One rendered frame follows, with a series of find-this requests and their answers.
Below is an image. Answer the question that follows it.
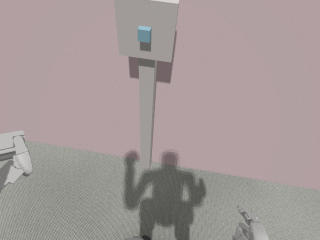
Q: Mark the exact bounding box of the robot right hand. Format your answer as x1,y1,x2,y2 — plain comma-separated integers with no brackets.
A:
232,205,270,240

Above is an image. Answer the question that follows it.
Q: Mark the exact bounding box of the button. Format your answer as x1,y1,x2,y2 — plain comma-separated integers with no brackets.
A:
137,26,152,43

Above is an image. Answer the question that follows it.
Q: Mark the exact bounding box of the robot left hand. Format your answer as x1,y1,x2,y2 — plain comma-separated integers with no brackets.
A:
0,130,33,193

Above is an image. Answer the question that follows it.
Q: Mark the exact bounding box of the panel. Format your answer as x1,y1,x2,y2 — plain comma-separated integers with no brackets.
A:
114,0,180,170

